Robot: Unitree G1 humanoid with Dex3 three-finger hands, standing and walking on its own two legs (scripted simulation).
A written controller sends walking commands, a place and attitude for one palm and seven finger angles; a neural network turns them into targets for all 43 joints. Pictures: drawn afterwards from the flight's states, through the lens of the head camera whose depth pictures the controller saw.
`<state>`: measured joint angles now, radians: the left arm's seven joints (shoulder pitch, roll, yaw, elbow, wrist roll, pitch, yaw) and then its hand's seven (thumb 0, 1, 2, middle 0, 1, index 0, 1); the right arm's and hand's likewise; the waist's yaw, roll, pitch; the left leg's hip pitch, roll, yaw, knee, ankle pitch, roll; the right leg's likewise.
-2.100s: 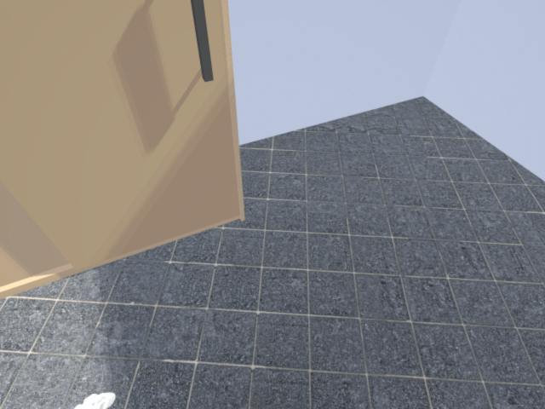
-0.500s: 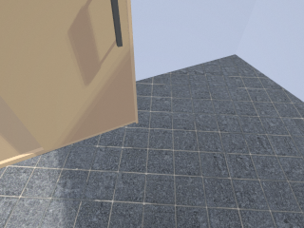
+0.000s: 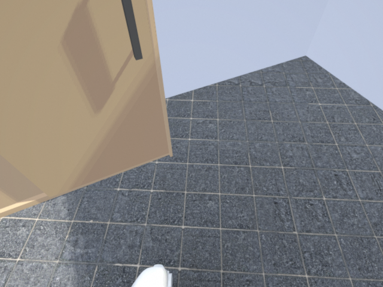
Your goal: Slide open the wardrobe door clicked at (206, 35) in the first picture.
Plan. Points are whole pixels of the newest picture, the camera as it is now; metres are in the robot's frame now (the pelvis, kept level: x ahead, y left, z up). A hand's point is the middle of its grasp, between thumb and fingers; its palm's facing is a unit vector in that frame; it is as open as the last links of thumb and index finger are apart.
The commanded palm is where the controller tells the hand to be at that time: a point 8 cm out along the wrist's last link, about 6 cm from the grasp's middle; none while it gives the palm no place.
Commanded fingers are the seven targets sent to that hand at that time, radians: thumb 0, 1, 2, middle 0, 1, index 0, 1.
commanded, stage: turn to face it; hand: right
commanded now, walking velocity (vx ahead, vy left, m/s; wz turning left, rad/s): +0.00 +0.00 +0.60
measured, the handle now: (126, 8) +0.86 +0.29 +0.16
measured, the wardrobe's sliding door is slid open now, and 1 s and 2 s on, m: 0.00 0.00 0.00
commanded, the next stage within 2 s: take the last steps up to it in 0.80 s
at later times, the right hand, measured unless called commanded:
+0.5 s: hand (271, 268) +0.21 -0.18 -0.19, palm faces -0.12 +0.98 -0.15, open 7.4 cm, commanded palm none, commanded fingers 0.00 -0.90 -0.90 0.20 0.30 0.20 0.30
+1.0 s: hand (246, 230) +0.29 -0.11 -0.17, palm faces -0.39 +0.89 -0.24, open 7.4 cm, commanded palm none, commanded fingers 0.00 -0.90 -0.90 0.20 0.30 0.20 0.30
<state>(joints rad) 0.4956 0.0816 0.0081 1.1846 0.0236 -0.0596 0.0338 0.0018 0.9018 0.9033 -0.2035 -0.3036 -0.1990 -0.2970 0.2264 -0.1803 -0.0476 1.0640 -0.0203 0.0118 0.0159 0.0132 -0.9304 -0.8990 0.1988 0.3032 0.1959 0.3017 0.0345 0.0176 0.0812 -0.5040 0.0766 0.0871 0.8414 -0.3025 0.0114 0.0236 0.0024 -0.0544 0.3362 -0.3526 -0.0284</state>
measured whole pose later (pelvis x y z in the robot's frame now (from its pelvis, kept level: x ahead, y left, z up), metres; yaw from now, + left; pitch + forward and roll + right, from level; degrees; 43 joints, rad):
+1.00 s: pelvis +0.14 +0.02 -0.01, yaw +24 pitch +0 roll +1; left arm 0.27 0.23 0.06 1.04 0.02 0.06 0.03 0.01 0.91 0.90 -0.20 -0.30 -0.19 -0.30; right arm 0.17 -0.17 -0.05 0.95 -0.02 0.02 -0.01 0.00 -0.90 -0.90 0.20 0.30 0.20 0.30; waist 0.03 -0.05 0.08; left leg -0.25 0.00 0.07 0.56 -0.31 0.02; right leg -0.43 -0.11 -0.09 1.03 -0.48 0.06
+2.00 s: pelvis +0.36 +0.15 -0.01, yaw +29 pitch -2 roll +3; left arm 0.17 0.19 0.05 1.04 0.01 -0.01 0.03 0.01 0.93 0.90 -0.20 -0.30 -0.19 -0.30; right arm 0.24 -0.15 -0.03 1.08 -0.02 -0.02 -0.03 -0.01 -0.93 -0.90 0.20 0.30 0.20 0.30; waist -0.01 -0.03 0.05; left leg -0.18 0.01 0.18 0.51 -0.30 0.02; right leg -0.37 -0.09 -0.09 0.60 -0.18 0.04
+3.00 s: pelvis +0.27 +0.15 +0.00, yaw +30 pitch -1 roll +0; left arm 0.29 0.12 0.01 1.14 0.02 0.01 0.03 0.01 0.91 0.90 -0.20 -0.30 -0.20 -0.30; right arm 0.28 -0.14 -0.02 1.14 -0.01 0.01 -0.02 0.00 -0.91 -0.90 0.20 0.30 0.20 0.30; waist -0.01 0.00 0.03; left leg -0.22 0.01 0.07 0.41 -0.18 0.02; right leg -0.17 -0.03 -0.06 0.41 -0.21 0.01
